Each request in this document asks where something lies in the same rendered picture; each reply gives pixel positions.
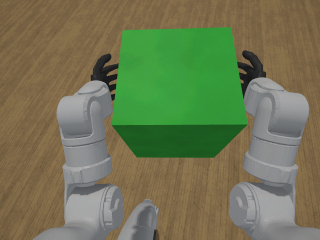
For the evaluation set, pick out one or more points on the left robot upper arm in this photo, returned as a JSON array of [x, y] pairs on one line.
[[91, 213]]

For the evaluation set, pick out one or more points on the right robot hand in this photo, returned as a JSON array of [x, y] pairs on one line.
[[251, 72]]

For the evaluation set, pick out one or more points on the robot right forearm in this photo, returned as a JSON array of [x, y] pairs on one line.
[[279, 121]]

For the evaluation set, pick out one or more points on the right robot upper arm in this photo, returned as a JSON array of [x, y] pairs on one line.
[[266, 212]]

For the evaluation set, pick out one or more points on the left robot hand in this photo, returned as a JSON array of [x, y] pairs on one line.
[[100, 73]]

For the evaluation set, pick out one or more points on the robot left thigh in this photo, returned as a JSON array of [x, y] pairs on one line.
[[141, 223]]

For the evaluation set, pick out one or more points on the robot left forearm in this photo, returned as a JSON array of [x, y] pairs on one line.
[[83, 136]]

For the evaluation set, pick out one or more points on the carton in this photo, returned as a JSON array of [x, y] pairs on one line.
[[178, 92]]

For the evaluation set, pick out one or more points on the left robot shin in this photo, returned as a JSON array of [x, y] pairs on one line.
[[149, 201]]

